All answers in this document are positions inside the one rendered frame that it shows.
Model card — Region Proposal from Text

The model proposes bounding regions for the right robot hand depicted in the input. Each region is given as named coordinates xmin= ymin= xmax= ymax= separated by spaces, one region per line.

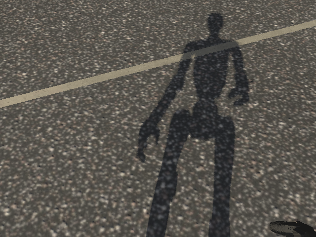
xmin=270 ymin=220 xmax=316 ymax=237

